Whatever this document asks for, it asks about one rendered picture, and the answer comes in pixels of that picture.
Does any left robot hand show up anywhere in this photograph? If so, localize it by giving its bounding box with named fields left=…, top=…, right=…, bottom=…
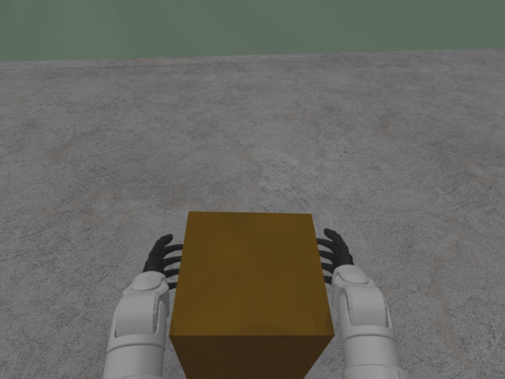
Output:
left=142, top=234, right=183, bottom=290

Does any right robot hand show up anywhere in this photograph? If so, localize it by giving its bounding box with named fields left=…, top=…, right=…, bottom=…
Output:
left=316, top=228, right=354, bottom=285

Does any carton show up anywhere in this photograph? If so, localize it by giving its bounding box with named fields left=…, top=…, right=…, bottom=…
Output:
left=169, top=211, right=335, bottom=379

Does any robot left forearm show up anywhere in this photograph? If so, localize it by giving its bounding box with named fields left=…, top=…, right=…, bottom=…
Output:
left=103, top=271, right=170, bottom=379

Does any robot right forearm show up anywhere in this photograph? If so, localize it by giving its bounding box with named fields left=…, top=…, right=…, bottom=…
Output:
left=331, top=265, right=410, bottom=379

